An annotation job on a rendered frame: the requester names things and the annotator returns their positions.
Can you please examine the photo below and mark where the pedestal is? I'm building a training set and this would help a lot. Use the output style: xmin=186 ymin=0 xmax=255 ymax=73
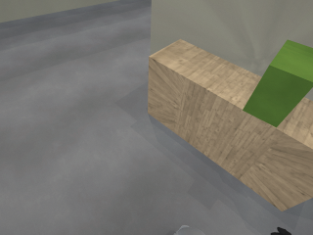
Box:
xmin=148 ymin=39 xmax=313 ymax=212

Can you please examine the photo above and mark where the carton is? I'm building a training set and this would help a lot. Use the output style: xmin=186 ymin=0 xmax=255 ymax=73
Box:
xmin=243 ymin=40 xmax=313 ymax=128

